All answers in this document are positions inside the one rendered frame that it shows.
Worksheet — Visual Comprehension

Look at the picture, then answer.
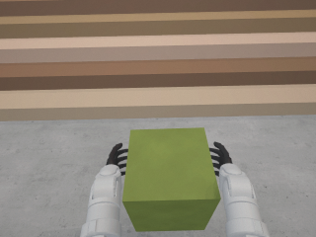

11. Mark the carton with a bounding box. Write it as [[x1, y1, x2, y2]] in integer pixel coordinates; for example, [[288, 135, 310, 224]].
[[122, 127, 221, 232]]

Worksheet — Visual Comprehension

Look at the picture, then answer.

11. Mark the robot right hand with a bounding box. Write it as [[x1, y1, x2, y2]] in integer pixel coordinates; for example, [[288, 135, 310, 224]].
[[209, 141, 233, 176]]

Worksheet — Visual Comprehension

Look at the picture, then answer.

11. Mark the robot left hand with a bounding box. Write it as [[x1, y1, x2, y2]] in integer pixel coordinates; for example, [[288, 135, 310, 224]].
[[106, 143, 128, 176]]

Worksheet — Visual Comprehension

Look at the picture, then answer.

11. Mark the left robot forearm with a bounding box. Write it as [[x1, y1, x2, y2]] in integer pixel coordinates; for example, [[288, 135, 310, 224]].
[[80, 164, 122, 237]]

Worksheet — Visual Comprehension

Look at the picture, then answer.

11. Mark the right robot forearm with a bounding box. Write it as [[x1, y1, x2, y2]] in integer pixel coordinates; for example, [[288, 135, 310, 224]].
[[218, 163, 271, 237]]

